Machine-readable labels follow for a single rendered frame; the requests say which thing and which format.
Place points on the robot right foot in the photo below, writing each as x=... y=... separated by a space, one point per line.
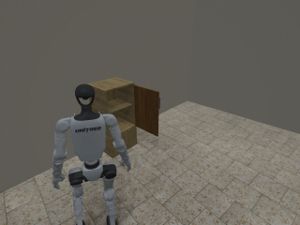
x=108 y=221

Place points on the robot left forearm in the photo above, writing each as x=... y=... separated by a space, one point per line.
x=57 y=165

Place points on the left robot hand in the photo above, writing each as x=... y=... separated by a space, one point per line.
x=55 y=180

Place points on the robot left upper arm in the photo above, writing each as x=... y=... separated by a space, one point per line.
x=60 y=138

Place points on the left robot thigh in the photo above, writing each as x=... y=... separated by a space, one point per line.
x=75 y=178

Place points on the right robot hand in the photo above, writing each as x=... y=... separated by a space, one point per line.
x=127 y=163

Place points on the robot right forearm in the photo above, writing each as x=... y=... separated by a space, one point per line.
x=123 y=152

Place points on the cupboard door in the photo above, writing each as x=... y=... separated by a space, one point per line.
x=146 y=108

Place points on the robot right upper arm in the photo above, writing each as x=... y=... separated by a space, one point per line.
x=114 y=128

